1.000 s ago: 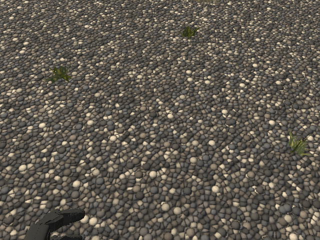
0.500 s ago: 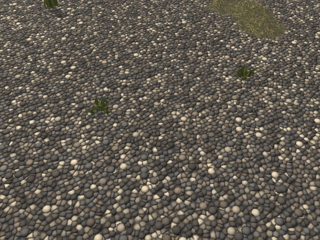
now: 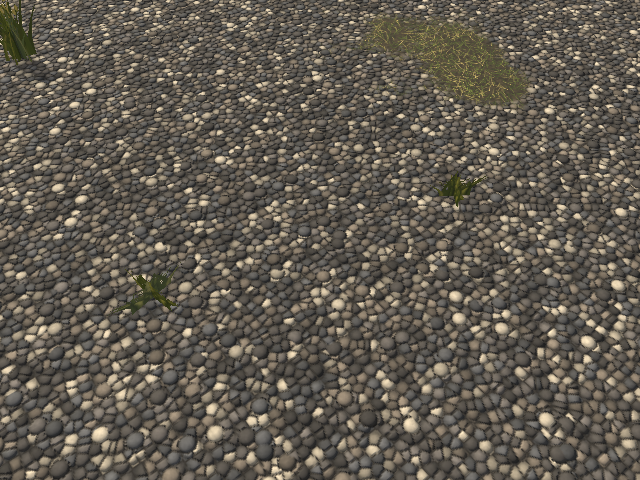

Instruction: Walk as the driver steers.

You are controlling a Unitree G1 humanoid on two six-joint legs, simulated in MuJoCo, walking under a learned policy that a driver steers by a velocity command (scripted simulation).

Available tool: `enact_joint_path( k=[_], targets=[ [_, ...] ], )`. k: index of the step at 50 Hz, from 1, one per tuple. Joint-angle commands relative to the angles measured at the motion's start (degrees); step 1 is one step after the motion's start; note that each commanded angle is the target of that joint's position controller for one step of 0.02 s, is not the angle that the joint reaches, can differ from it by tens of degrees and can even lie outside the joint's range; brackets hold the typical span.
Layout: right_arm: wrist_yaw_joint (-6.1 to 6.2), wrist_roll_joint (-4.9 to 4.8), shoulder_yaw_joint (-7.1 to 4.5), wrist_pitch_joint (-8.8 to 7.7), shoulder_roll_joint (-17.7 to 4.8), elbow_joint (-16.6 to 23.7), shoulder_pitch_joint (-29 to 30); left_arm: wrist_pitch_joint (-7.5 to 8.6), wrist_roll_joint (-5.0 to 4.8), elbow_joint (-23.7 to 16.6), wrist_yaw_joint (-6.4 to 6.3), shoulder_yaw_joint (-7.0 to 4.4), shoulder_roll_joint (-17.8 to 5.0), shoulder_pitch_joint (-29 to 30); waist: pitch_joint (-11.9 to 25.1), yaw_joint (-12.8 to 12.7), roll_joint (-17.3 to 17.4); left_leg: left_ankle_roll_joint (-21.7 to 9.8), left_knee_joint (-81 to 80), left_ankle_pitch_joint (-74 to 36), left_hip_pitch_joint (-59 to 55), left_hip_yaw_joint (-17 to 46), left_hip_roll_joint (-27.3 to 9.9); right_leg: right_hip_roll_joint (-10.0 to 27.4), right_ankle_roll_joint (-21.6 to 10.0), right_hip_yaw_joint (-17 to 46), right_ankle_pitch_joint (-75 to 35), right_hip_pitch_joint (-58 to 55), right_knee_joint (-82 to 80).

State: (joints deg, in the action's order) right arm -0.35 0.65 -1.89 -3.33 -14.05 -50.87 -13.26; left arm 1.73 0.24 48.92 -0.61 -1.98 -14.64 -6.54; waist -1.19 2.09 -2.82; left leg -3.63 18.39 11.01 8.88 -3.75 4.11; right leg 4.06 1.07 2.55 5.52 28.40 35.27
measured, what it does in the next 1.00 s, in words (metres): steps on the spot: right foot, then left foot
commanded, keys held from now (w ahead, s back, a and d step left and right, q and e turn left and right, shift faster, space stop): no key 0.36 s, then w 0.14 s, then e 0.50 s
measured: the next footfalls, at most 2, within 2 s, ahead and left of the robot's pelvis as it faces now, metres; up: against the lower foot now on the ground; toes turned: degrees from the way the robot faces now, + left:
right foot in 0.04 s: +0.14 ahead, -0.14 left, +0.00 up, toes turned +0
left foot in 0.98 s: +0.20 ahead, +0.09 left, +0.00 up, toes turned -16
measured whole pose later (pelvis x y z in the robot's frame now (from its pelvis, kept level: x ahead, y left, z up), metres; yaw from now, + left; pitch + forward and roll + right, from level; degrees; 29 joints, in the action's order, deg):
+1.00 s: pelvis +0.10 +0.00 -0.01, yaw -13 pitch +1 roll +0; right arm 2.5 0.4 -3.7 -1.4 -15.4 -48.2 -6.1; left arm -2.0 -1.2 50.4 -2.9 -5.0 -17.6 -7.4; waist -1.5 -1.4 -1.3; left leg 0.6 29.8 11.1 18.7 2.7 1.2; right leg -5.7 -0.4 11.2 18.8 20.1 34.7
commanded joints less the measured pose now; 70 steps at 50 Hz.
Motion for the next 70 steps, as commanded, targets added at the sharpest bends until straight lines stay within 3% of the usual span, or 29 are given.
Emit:
enact_joint_path(
  k=[1,2,4,5,7,9,18,22,24,26,28,30,32,33,34,36,37,40,43,48,49,50,51,52,54,61,68,69,70],
  targets=[
    [0.47,-0.88,-1.68,0.24,-8.27,1.71,2.22,0.49,0.46,-1.94,-0.06,-1.62,-5.43,-2.35,4.96,-3.19,7.30,-6.64,1.20,-26.04,0.23,7.23,-15.28,-1.07,-1.79,-1.17,-3.13,-10.51,-7.35],
    [0.51,-1.05,-1.35,0.31,-7.22,0.98,0.62,0.64,0.92,-1.46,-0.17,-1.98,-6.51,-3.14,5.11,-3.44,5.57,-4.33,3.50,-20.73,0.89,7.14,-13.06,-0.61,-2.93,-0.32,-11.15,-14.65,-12.18],
    [0.45,0.84,-0.79,-0.29,-4.91,-0.73,-8.55,0.15,0.78,-1.22,-0.97,-2.92,-10.98,-2.51,9.32,2.34,-4.34,0.72,7.54,-0.40,8.03,4.03,-6.10,7.20,-8.49,6.81,-30.98,-27.08,-7.87],
    [0.82,0.75,-0.29,0.08,-3.83,-1.25,-7.68,-0.47,0.21,-0.94,-0.84,-2.12,-6.90,-1.66,9.54,1.25,-5.64,2.36,7.16,5.82,8.24,2.94,-5.35,7.56,-10.35,7.92,-23.91,-25.88,-8.37],
    [1.52,0.10,-0.61,1.81,-5.81,-0.97,-2.92,-1.03,-0.20,-1.24,-0.18,-1.60,-4.65,1.83,5.42,0.01,-2.74,2.77,5.25,5.12,6.59,2.80,-5.53,4.03,-8.03,6.06,-11.89,-19.52,-9.76],
    [1.83,0.13,-0.87,3.06,-6.78,-1.20,-2.03,-0.59,0.02,-0.43,0.17,-1.87,-5.78,1.91,4.30,-0.44,-1.78,2.36,5.08,2.73,5.65,3.19,-5.90,2.22,-6.46,4.22,-11.83,-18.31,-8.99],
    [2.18,-0.25,-0.91,3.55,-5.60,-4.55,-2.25,-0.72,-0.33,4.02,-0.40,-1.94,-5.47,2.60,5.12,-1.03,1.97,2.93,5.77,-3.37,2.93,3.25,-6.67,0.86,-6.98,2.44,-17.18,-20.75,-6.57],
    [2.34,-0.90,-1.14,3.55,-5.74,-5.43,-2.76,-1.51,-1.23,5.70,-0.76,-2.61,-6.37,1.58,-0.60,-1.56,3.51,-0.10,4.71,21.91,8.02,3.69,-6.46,-1.71,-7.15,1.72,23.88,-14.94,-8.41],
    [2.50,-1.33,-1.06,2.15,-5.61,-5.29,-4.20,-0.39,-1.37,5.37,-0.68,-2.64,-6.07,2.52,-5.02,-0.93,3.35,-2.03,3.81,26.49,8.88,6.39,-8.17,-1.77,-7.52,2.71,29.98,-9.60,-8.91],
    [2.61,-1.37,-1.39,0.50,-6.85,-5.89,-6.38,1.36,-1.48,5.00,-0.06,-2.26,-4.19,4.20,-6.74,-0.01,5.95,-3.59,2.44,21.78,4.68,9.99,-10.95,-3.47,-7.12,0.70,21.59,-4.51,-4.53],
    [2.96,-0.72,-2.39,-0.28,-9.85,-5.96,-6.50,2.44,-0.95,4.65,0.78,-2.23,-3.66,4.87,-5.24,-0.15,10.50,-4.46,3.25,3.34,-0.73,14.15,-16.41,-5.58,-6.14,-3.95,1.44,-1.78,3.85],
    [3.65,-0.17,-2.32,0.03,-8.74,-4.42,-5.48,2.26,-1.26,4.41,1.46,-3.01,-5.22,4.31,-1.36,-0.14,6.51,-2.03,11.35,-16.39,-1.81,7.85,-14.27,-5.03,-6.91,-2.85,-10.42,-5.44,4.98],
    [4.26,-0.06,-2.05,0.69,-8.18,-1.71,-1.97,1.26,-1.85,5.15,1.57,-4.33,-7.53,-2.71,5.43,-3.65,2.33,3.07,24.92,-24.59,5.50,0.59,-8.33,-3.22,-11.02,4.43,-20.71,-19.46,1.24],
    [4.37,-0.01,-1.83,0.61,-7.63,-0.03,0.85,0.81,-1.41,5.35,1.30,-5.51,-11.68,-9.25,9.53,-7.43,-3.72,6.90,42.53,-6.77,14.66,-1.09,-1.96,4.61,-17.58,18.34,-31.36,-28.60,-5.46],
    [3.87,-0.36,-0.98,0.58,-4.13,1.18,0.21,0.82,-0.84,5.28,1.53,-5.09,-13.19,-11.26,12.57,-7.31,-10.71,7.63,54.48,28.60,23.95,4.49,1.14,14.46,-23.99,33.10,-38.26,-34.12,-12.74],
    [3.26,-2.31,-1.78,1.10,-5.66,1.93,1.73,1.56,-1.00,3.22,0.99,-3.72,-9.65,-5.05,5.53,-3.97,-2.06,5.85,57.08,27.25,27.52,9.35,-4.46,12.93,-20.76,27.14,-22.82,-24.26,-13.22],
    [3.71,-1.84,-2.34,1.29,-6.77,2.06,2.23,1.25,-1.09,1.94,0.59,-3.42,-9.04,-1.67,2.53,-2.65,0.99,5.75,51.26,23.21,25.89,8.51,-5.66,10.22,-17.65,22.56,-18.30,-18.67,-14.82],
    [4.62,-0.74,-2.72,1.61,-5.79,2.07,1.53,-0.77,-0.24,0.39,-0.94,-3.96,-10.55,0.80,2.78,-1.49,-2.42,7.30,35.80,15.95,17.42,6.05,-4.25,4.78,-14.86,16.68,-16.68,-12.71,-16.00],
    [4.07,-1.70,-2.39,1.63,-5.01,2.76,2.40,-2.00,-1.12,-0.21,-1.94,-4.50,-11.14,0.46,6.19,-1.84,-4.60,8.18,24.75,9.82,11.01,6.38,-2.12,4.00,-13.85,16.76,-15.48,-12.86,-15.74],
    [2.73,-1.14,-3.70,1.67,-7.88,2.69,-0.61,-3.46,-1.93,-2.16,-2.57,-3.84,-8.42,3.16,4.90,1.46,-4.26,6.55,4.41,-2.50,-1.83,6.71,-3.30,-1.09,-7.68,19.71,1.78,-7.16,-10.77],
    [3.00,0.04,-4.62,1.79,-11.98,3.10,-2.48,-3.59,-1.38,-2.29,-2.60,-2.95,-4.93,0.35,6.58,0.35,6.05,2.29,0.04,-3.36,-7.84,18.11,-15.57,-6.22,-4.13,14.06,15.94,-0.94,1.82],
    [2.81,2.31,-5.02,2.05,-15.55,4.80,0.49,-3.09,-1.29,-3.85,-2.69,-3.15,-4.43,-1.49,5.28,-2.01,18.44,-7.40,-4.59,-6.03,-4.35,34.23,-26.63,-13.65,-1.78,6.92,31.35,7.08,13.79],
    [2.72,3.23,-4.38,1.62,-13.31,6.62,3.69,-2.52,-0.89,-3.83,-2.38,-4.44,-9.52,-2.47,4.77,-3.13,17.14,-11.78,-6.23,-2.99,-0.67,36.37,-29.24,-8.64,-0.93,7.62,30.39,7.28,24.91],
    [2.90,2.55,-3.60,1.33,-9.95,7.95,7.61,-2.75,-1.54,-2.75,-2.23,-5.55,-12.36,-2.99,3.03,-4.07,12.85,-10.15,-5.36,-0.57,1.77,29.08,-25.73,-7.10,-0.54,7.25,25.58,6.79,29.31],
    [3.32,0.50,-3.13,1.40,-8.35,9.09,11.17,-4.03,-1.09,-1.05,-2.54,-5.90,-11.01,-5.06,1.34,-4.73,9.97,-5.89,-4.14,1.27,2.55,18.90,-19.52,-6.02,1.29,4.99,18.53,7.31,33.87],
    [4.68,0.26,-3.70,2.67,-10.63,7.17,4.82,-4.07,-1.45,-6.91,-0.79,-3.93,-6.43,0.82,3.44,-0.13,11.71,-8.91,-3.47,-6.68,-4.45,9.47,-20.39,-1.92,4.80,-0.94,15.33,5.35,19.92],
    [3.08,-1.84,-5.14,3.05,-13.61,7.42,6.70,-4.75,-1.46,-8.21,1.71,-4.17,-7.33,-2.95,4.81,-2.66,12.25,-6.12,3.34,-13.14,-1.16,3.89,-22.47,-3.25,-0.78,-7.26,10.23,-10.73,-2.24],
    [2.95,-2.23,-4.98,3.19,-12.52,6.81,5.65,-4.86,-1.40,-7.30,1.71,-4.61,-7.74,-5.61,5.29,-3.61,10.91,-3.43,7.47,-11.19,1.35,1.78,-21.22,-4.61,-2.59,-7.45,6.03,-16.16,-8.05],
    [2.48,-1.56,-4.44,3.26,-10.05,5.53,2.01,-4.90,-1.45,-6.62,1.13,-5.70,-10.48,-8.56,6.08,-3.74,3.91,1.13,16.68,-3.97,8.14,-2.66,-18.05,-2.54,-5.11,-1.65,-2.64,-24.69,-13.33]
  ],
)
